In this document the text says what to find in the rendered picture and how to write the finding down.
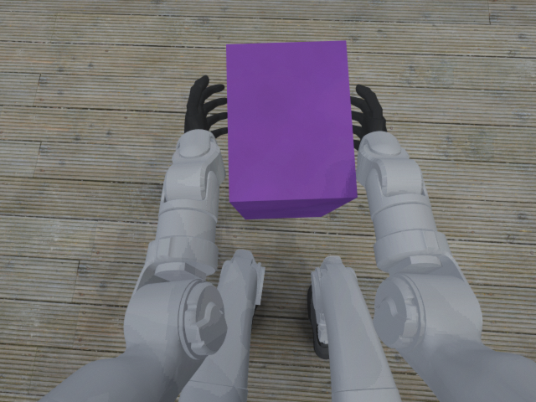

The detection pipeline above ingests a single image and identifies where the robot right foot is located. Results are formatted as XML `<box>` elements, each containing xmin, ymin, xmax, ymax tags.
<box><xmin>307</xmin><ymin>285</ymin><xmax>329</xmax><ymax>359</ymax></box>

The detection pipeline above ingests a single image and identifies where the left robot hand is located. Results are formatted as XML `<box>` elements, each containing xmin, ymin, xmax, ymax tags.
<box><xmin>184</xmin><ymin>75</ymin><xmax>228</xmax><ymax>138</ymax></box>

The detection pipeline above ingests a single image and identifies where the right robot upper arm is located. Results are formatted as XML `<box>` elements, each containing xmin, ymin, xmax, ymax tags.
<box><xmin>373</xmin><ymin>273</ymin><xmax>536</xmax><ymax>402</ymax></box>

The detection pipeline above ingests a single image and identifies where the carton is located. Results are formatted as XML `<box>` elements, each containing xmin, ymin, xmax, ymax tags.
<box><xmin>226</xmin><ymin>40</ymin><xmax>358</xmax><ymax>219</ymax></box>

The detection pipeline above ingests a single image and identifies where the right robot hand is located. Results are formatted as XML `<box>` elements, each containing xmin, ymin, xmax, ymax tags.
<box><xmin>350</xmin><ymin>85</ymin><xmax>387</xmax><ymax>151</ymax></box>

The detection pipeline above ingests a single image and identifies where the left robot upper arm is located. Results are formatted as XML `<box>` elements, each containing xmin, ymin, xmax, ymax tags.
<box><xmin>37</xmin><ymin>279</ymin><xmax>228</xmax><ymax>402</ymax></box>

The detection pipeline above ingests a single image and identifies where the robot left forearm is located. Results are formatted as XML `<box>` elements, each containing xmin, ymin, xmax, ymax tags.
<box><xmin>124</xmin><ymin>129</ymin><xmax>226</xmax><ymax>341</ymax></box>

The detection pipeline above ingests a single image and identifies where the right robot thigh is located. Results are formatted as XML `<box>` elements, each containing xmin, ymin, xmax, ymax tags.
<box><xmin>311</xmin><ymin>263</ymin><xmax>402</xmax><ymax>402</ymax></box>

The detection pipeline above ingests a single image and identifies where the robot right forearm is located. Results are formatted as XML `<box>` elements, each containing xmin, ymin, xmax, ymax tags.
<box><xmin>356</xmin><ymin>131</ymin><xmax>482</xmax><ymax>313</ymax></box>

